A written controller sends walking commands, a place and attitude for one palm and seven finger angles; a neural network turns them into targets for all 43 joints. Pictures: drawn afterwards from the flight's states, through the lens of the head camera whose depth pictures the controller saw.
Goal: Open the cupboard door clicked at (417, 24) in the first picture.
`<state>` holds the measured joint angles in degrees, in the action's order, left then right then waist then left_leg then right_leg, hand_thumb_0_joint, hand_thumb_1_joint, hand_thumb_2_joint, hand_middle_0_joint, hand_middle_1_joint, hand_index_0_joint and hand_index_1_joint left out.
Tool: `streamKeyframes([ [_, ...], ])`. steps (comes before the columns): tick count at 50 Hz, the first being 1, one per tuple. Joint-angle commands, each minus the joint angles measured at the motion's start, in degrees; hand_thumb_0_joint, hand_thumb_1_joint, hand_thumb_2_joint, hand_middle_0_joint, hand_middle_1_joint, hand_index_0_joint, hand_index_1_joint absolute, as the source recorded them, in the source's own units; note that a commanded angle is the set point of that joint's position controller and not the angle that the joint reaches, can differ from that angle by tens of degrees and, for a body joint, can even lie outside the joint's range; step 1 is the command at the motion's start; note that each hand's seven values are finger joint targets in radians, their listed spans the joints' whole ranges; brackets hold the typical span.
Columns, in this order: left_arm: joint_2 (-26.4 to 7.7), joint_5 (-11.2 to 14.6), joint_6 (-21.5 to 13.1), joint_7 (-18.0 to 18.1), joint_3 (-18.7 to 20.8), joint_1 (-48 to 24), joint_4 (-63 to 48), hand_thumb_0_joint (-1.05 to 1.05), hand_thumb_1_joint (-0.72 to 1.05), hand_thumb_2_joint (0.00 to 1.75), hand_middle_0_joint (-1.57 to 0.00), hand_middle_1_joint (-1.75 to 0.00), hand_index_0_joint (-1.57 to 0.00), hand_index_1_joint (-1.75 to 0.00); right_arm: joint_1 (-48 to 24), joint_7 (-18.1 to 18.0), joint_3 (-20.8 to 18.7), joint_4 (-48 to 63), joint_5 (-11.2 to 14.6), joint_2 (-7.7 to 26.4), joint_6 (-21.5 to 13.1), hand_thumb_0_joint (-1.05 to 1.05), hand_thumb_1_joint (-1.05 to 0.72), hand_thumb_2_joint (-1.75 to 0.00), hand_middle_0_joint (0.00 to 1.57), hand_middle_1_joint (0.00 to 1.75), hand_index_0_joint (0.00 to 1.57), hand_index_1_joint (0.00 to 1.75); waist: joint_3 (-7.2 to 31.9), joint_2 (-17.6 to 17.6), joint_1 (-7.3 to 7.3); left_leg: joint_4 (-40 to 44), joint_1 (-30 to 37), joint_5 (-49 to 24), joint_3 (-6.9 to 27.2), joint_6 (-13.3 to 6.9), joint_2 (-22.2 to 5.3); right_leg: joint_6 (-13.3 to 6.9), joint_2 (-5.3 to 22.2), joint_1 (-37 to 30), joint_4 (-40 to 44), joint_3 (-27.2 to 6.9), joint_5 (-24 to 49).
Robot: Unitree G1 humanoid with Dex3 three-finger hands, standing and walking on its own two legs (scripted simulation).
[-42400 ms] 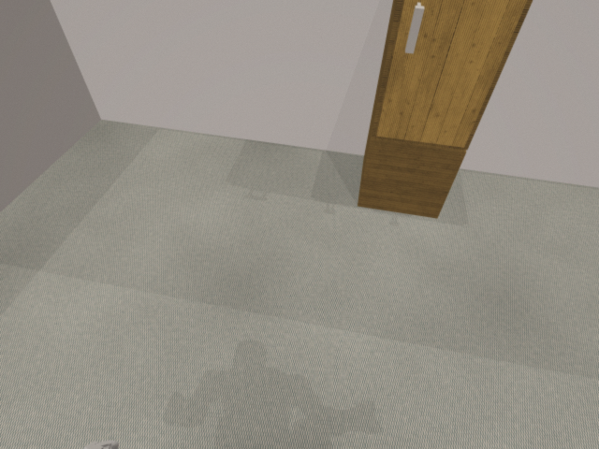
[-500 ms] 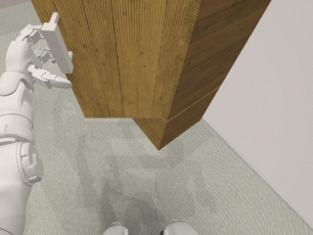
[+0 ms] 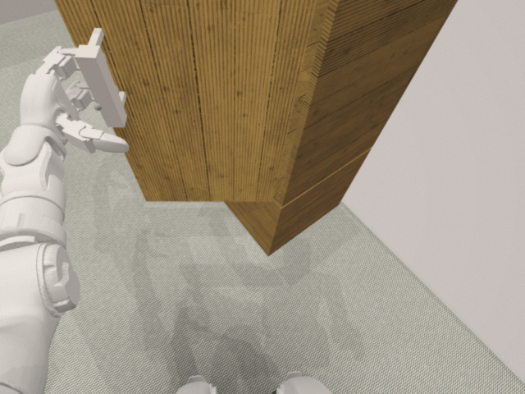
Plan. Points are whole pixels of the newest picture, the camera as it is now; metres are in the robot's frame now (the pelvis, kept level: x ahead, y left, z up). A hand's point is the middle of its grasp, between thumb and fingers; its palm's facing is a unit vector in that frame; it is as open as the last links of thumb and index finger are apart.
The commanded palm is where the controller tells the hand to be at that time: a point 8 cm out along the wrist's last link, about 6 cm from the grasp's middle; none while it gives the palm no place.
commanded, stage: slide the fingers in behind the handle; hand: left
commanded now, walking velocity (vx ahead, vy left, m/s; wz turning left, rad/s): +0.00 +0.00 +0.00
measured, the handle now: (107, 79) +0.57 +0.20 +0.12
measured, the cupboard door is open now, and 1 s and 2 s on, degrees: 54 54 81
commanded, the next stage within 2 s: close the thumb around the handle in 0.04 s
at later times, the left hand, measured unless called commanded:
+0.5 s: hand (104, 106) +0.51 +0.19 +0.12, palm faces -0.05 -1.00 +0.00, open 10.3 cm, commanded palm +0.49 +0.24 +0.12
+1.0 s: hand (113, 106) +0.51 +0.18 +0.12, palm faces -0.04 -1.00 +0.00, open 6.2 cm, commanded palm +0.49 +0.23 +0.12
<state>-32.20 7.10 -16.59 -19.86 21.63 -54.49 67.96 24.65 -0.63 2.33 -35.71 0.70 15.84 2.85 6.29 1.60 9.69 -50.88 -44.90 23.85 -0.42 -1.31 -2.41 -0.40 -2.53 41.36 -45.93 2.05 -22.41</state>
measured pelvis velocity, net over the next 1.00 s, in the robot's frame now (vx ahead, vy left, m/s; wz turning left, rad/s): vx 0.00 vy -0.01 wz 0.00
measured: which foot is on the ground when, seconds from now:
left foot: down 0.00-1.00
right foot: down 0.00-1.00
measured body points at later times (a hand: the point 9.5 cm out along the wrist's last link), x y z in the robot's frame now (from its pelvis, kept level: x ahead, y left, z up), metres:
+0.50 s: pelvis +0.00 +0.00 +0.00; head +0.10 +0.02 +0.44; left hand +0.51 +0.25 +0.12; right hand -0.01 -0.27 -0.11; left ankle +0.00 +0.10 -0.70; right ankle -0.01 -0.12 -0.70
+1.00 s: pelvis +0.00 -0.01 +0.00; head +0.10 +0.01 +0.44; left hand +0.51 +0.23 +0.12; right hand +0.00 -0.27 -0.11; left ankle +0.00 +0.10 -0.70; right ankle -0.01 -0.12 -0.70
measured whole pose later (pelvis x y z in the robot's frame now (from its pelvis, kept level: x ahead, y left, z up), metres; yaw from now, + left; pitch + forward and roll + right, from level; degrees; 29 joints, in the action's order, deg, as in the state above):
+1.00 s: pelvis +0.00 -0.01 +0.00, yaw +0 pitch +18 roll -3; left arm -31.2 6.1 -16.6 -17.4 21.8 -54.8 68.6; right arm 24.3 -0.9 2.4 -35.5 0.6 15.7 2.9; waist 5.9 2.0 10.3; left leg -50.3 -44.6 23.7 -0.4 -0.9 -2.5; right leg -0.8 -2.7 41.4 -46.1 1.9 -22.5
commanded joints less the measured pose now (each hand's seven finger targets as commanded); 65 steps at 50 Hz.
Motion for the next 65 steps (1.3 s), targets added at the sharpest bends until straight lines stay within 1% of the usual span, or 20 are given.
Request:
streamKeyframes([
  [1,-13.34,0.60,-3.01,0.54,0.83,-27.79,-10.87,0.00,-0.50,0.30,-0.30,-1.20,-0.30,-1.20,8.53,-1.08,-3.86,2.59,0.06,10.56,-0.69,0.00,-0.90,-0.90,0.20,0.30,0.20,0.30,21.71,6.10,1.00,4.21,21.22,-23.42,3.19,-0.60,0.83,-0.64,-1.17,-4.44,4.05,-0.24,20.14],
  [6,-14.52,0.73,-3.77,0.96,2.60,-26.13,-11.97,0.00,-0.50,0.30,-0.30,-1.20,-0.30,-1.20,8.54,-0.94,-3.99,2.94,-0.09,10.51,-0.93,0.00,-0.90,-0.90,0.20,0.30,0.20,0.30,24.55,6.46,-0.04,3.83,22.46,-25.66,3.09,-0.45,0.86,-0.80,-1.17,-5.86,3.65,-0.42,21.77],
  [7,-12.73,0.55,-3.72,0.90,0.55,-27.37,-11.84,0.00,-0.50,0.30,-0.30,-1.20,-0.30,-1.20,8.35,-0.94,-3.79,2.85,-0.02,10.33,-0.89,0.00,-0.90,-0.90,0.20,0.30,0.20,0.30,23.15,6.35,0.70,3.98,21.96,-24.71,3.19,-0.46,0.84,-0.70,-1.17,-4.99,3.66,-0.33,21.07],
  [8,-11.35,0.59,-3.48,0.93,-0.39,-28.23,-11.13,0.00,-0.44,0.32,-0.30,-1.21,-0.30,-1.21,8.22,-0.92,-3.80,2.74,-0.01,10.25,-0.95,0.00,-0.90,-0.90,0.20,0.30,0.20,0.30,21.45,5.22,1.38,4.01,20.98,-23.06,2.98,-0.68,0.93,-0.54,-1.21,-4.41,4.16,-0.39,20.23],
  [11,-15.43,0.11,-3.94,1.26,2.72,-27.23,-11.40,0.00,-0.28,0.40,-0.32,-1.22,-0.32,-1.22,8.65,-1.12,-3.87,2.86,-0.13,10.62,-0.94,0.00,-0.90,-0.90,0.20,0.30,0.20,0.30,24.47,6.42,0.05,3.96,21.48,-23.94,3.21,-0.53,1.03,-0.78,-1.08,-5.87,3.52,-0.46,20.69],
  [13,-12.73,0.19,-3.58,1.19,0.32,-28.66,-10.26,0.00,-0.16,0.44,-0.32,-1.24,-0.32,-1.24,8.40,-1.13,-3.68,2.65,-0.01,10.33,-1.03,0.00,-0.90,-0.90,0.20,0.30,0.20,0.30,21.68,5.50,1.35,4.04,20.50,-22.41,3.09,-0.67,0.97,-0.55,-1.13,-4.56,4.03,-0.44,19.74],
  [16,-15.10,0.21,-4.24,1.16,2.11,-29.12,-12.24,0.00,0.00,0.52,-0.34,-1.25,-0.34,-1.25,8.75,-1.23,-3.77,2.68,-0.17,10.55,-1.14,0.00,-0.90,-0.90,0.20,0.30,0.20,0.30,25.37,7.70,0.59,3.56,22.35,-24.65,3.19,-0.51,0.99,-0.73,-1.09,-5.36,3.50,-0.68,21.16],
  [23,-12.98,0.40,-3.65,0.80,0.73,-27.92,-10.91,0.00,0.40,0.68,-0.36,-1.30,-0.36,-1.30,8.84,-1.05,-3.81,2.50,-0.11,10.47,-1.04,0.00,-0.90,-0.90,0.20,0.30,0.20,0.30,24.03,7.57,0.89,3.81,22.21,-24.27,3.26,-0.45,0.87,-0.69,-1.21,-4.47,3.79,-0.30,20.51],
  [28,-12.89,0.25,-3.55,1.43,0.61,-29.99,-11.48,0.00,0.68,0.80,-0.38,-1.33,-0.38,-1.33,9.31,-1.04,-3.90,2.10,-0.25,10.43,-1.07,0.00,-0.90,-0.90,0.20,0.30,0.20,0.30,23.64,6.51,1.50,3.80,21.79,-23.88,3.43,-0.58,0.87,-0.56,-1.22,-4.65,3.97,-0.40,20.49],
  [30,-16.07,0.37,-3.76,1.76,3.33,-28.35,-11.29,0.00,0.79,0.85,-0.39,-1.34,-0.39,-1.34,9.64,-1.22,-3.77,2.48,-0.32,10.70,-0.99,0.00,-0.90,-0.90,0.20,0.30,0.20,0.30,24.18,5.85,0.70,3.71,20.59,-24.45,3.05,-0.83,1.12,-0.73,-1.25,-6.46,3.71,-0.63,21.66],
  [32,-14.35,-0.20,-4.03,1.65,1.62,-28.81,-11.82,0.00,0.90,0.90,-0.40,-1.35,-0.40,-1.35,9.34,-1.12,-3.86,2.46,-0.29,10.36,-0.99,0.00,-0.90,-0.90,0.20,0.30,0.20,0.30,24.75,7.04,0.89,3.71,21.82,-25.17,3.25,-0.50,0.95,-0.62,-1.14,-5.65,3.48,-0.49,21.90],
  [35,-12.35,0.24,-4.24,1.69,0.72,-28.34,-12.61,0.00,0.90,0.90,-0.40,-1.35,-0.40,-1.35,9.41,-0.96,-4.04,2.58,-0.26,10.21,-1.00,0.00,-0.90,-0.90,0.20,0.30,0.20,0.30,24.58,7.28,1.03,3.39,23.17,-26.66,3.25,-0.58,0.87,-0.77,-1.35,-4.84,3.47,-0.28,22.14],
  [40,-16.15,0.16,-3.87,2.17,3.64,-27.56,-11.90,0.00,0.90,0.90,-0.40,-1.35,-0.40,-1.35,9.28,-1.25,-3.80,2.79,-0.19,10.38,-0.75,0.00,-0.90,-0.90,0.20,0.30,0.20,0.30,23.53,4.60,0.40,3.90,19.20,-24.22,2.47,-1.00,1.28,-0.52,-1.09,-8.30,3.78,-0.81,23.20],
  [42,-16.16,-0.58,-4.20,2.49,3.41,-27.02,-12.88,0.00,0.90,0.90,-0.40,-1.35,-0.40,-1.35,8.98,-1.19,-3.91,3.03,-0.23,10.23,-0.70,0.00,-0.90,-0.90,0.20,0.30,0.20,0.30,25.07,7.22,-0.32,3.91,20.87,-25.19,2.63,-0.61,1.17,-0.61,-0.97,-7.67,3.47,-0.83,23.17],
  [43,-13.99,-0.45,-3.99,2.50,1.74,-26.56,-12.29,0.00,0.90,0.90,-0.40,-1.35,-0.40,-1.35,8.73,-1.08,-3.84,3.08,-0.13,10.05,-0.67,0.00,-0.90,-0.90,0.20,0.30,0.20,0.30,24.39,6.39,0.40,3.93,20.99,-24.99,2.45,-0.73,1.19,-0.50,-1.07,-7.18,3.79,-0.87,23.22],
  [47,-15.56,-0.40,-4.28,2.44,2.70,-27.23,-12.17,0.00,0.90,0.90,-0.40,-1.35,-0.40,-1.35,8.66,-1.34,-3.79,3.08,-0.07,10.21,-0.60,0.00,-0.90,-0.90,0.20,0.30,0.20,0.30,24.33,5.60,0.34,4.10,19.84,-23.81,2.34,-0.81,1.26,-0.40,-1.01,-8.35,3.80,-1.07,23.26],
  [48,-12.48,-0.33,-4.11,2.27,-0.07,-29.17,-12.27,0.00,0.90,0.90,-0.40,-1.35,-0.40,-1.35,8.27,-1.29,-3.73,2.92,0.01,9.96,-0.72,0.00,-0.90,-0.90,0.20,0.30,0.20,0.30,23.19,6.84,1.56,4.02,20.45,-23.17,2.25,-0.85,1.27,-0.35,-1.00,-6.62,4.19,-1.11,22.60],
  [55,-12.85,1.24,-5.06,1.79,2.75,-19.45,-17.06,0.00,0.90,0.90,-0.40,-1.35,-0.40,-1.35,7.53,-0.92,-4.20,4.37,-0.02,9.85,-0.70,0.00,-0.90,-0.90,0.20,0.30,0.20,0.30,27.91,6.46,-2.14,4.07,23.06,-28.92,1.87,-0.67,1.31,-0.83,-1.14,-11.25,3.33,-0.87,27.13],
  [59,-10.21,3.09,-3.75,1.17,2.13,-9.36,-21.02,0.00,0.90,0.90,-0.40,-1.35,-0.40,-1.35,5.26,-0.65,-4.39,6.51,0.71,9.48,-0.20,0.00,-0.90,-0.90,0.20,0.30,0.20,0.30,25.66,2.77,-3.91,5.86,21.02,-27.44,0.66,-0.94,1.46,-0.64,-1.09,-15.38,4.28,-0.94,29.09],
  [65,-5.02,6.67,-1.81,1.19,0.56,8.39,-35.89,0.00,0.90,0.90,-0.40,-1.35,-0.40,-1.35,0.92,-0.29,-4.58,10.10,1.72,8.25,-0.78,0.00,-0.90,-0.90,0.20,0.30,0.20,0.30,24.29,2.26,-7.22,7.94,23.13,-32.37,-0.40,-1.17,1.72,-0.80,-0.54,-21.59,5.17,-0.98,34.83],
])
